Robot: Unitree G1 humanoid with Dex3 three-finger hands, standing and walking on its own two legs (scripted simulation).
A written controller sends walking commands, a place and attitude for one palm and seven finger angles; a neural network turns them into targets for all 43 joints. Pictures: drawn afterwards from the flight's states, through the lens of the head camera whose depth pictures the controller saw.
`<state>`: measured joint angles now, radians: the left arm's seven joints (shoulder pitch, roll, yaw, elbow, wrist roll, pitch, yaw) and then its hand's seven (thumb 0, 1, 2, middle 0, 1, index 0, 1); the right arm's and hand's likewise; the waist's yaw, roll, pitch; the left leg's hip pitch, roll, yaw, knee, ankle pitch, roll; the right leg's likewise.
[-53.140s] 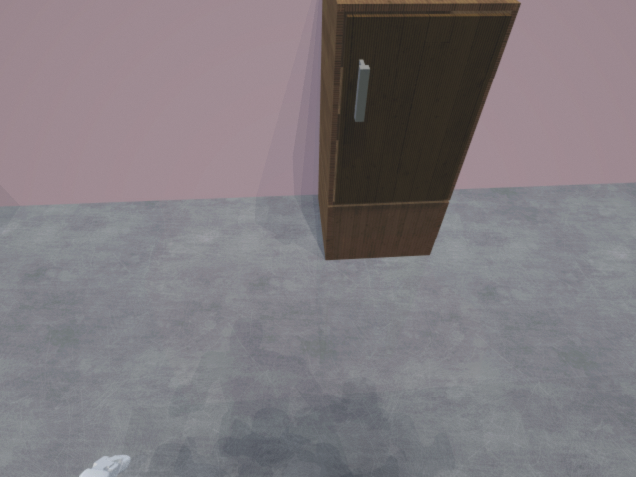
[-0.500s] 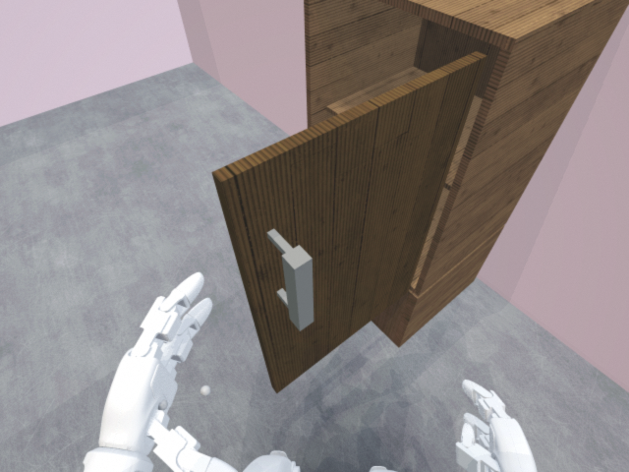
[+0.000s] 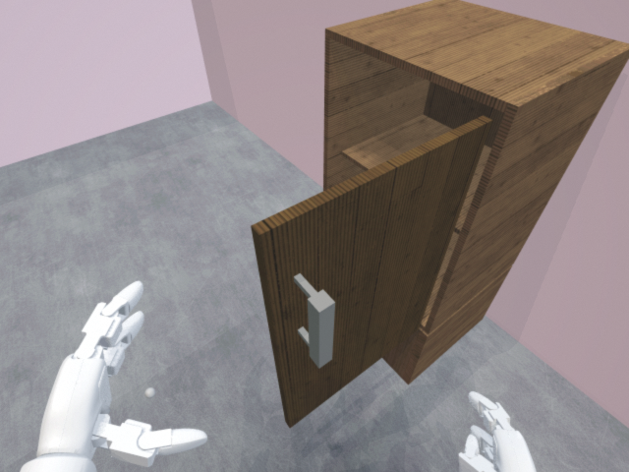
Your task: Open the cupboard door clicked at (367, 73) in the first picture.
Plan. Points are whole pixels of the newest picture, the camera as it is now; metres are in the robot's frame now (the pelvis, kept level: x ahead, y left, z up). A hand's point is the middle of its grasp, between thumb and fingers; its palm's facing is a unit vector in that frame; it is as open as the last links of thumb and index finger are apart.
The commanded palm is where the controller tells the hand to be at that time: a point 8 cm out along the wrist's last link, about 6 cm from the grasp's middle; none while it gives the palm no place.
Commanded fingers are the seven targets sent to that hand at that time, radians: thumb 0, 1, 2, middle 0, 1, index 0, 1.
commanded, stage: draw the hand back to the body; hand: left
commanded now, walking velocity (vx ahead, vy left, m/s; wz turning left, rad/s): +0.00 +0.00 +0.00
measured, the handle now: (311, 320) +0.32 +0.04 +0.03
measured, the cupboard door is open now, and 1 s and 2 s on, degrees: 89 89 89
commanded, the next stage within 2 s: step back with the hand held close in 0.88 s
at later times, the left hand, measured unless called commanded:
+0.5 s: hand (49, 315) +0.21 +0.26 +0.19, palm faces +0.42 -0.81 -0.40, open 9.1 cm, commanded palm +0.15 +0.30 +0.21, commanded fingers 0.00 0.90 0.90 -0.20 -0.30 -0.20 -0.30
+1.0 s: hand (64, 317) +0.20 +0.25 +0.19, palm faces +0.43 -0.81 -0.39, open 7.4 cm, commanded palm +0.15 +0.29 +0.21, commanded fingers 0.00 0.90 0.90 -0.20 -0.30 -0.20 -0.30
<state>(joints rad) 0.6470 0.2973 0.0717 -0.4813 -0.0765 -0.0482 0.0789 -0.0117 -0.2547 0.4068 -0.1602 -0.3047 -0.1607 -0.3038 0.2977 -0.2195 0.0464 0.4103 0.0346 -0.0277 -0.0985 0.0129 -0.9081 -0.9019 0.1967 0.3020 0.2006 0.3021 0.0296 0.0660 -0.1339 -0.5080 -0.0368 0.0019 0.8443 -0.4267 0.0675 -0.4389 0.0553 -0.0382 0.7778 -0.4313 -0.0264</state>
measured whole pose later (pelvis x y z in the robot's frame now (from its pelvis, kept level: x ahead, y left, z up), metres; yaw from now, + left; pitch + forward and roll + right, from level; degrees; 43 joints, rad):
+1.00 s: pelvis +0.01 -0.01 +0.04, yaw -1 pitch -3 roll -1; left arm 0.48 0.35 0.33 -0.40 -0.08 -0.07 0.12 0.01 0.89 0.90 -0.21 -0.31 -0.21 -0.30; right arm 0.20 -0.23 0.03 0.61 0.01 -0.07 -0.07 0.01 -0.91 -0.90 0.20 0.30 0.20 0.30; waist 0.06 0.06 0.00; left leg -0.14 -0.03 0.01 0.46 -0.27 0.05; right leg -0.08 0.06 -0.01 0.40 -0.27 -0.04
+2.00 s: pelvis -0.14 +0.03 +0.02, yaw +3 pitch -1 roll -2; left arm 0.55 0.41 0.43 -0.57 -0.02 -0.23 0.16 0.01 0.89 0.90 -0.21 -0.31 -0.21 -0.31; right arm 0.21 -0.21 -0.01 0.61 0.00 -0.05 -0.05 0.01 -0.91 -0.90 0.20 0.30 0.20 0.30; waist 0.01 -0.02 0.03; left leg -0.45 -0.02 0.04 0.67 -0.33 0.02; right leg -0.38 0.05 0.07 0.58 -0.19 0.02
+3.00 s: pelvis -0.43 +0.02 +0.03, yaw -7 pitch -1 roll +2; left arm 0.50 0.45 0.51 -0.40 -0.01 -0.27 0.13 0.01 0.88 0.90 -0.22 -0.31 -0.22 -0.31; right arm 0.27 -0.23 -0.04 0.72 -0.01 -0.08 -0.08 0.01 -0.91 -0.90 0.20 0.30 0.20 0.30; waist 0.03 0.00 -0.06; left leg -0.69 0.02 0.00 1.31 -0.20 -0.01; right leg -0.33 0.02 -0.10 0.55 -0.32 -0.08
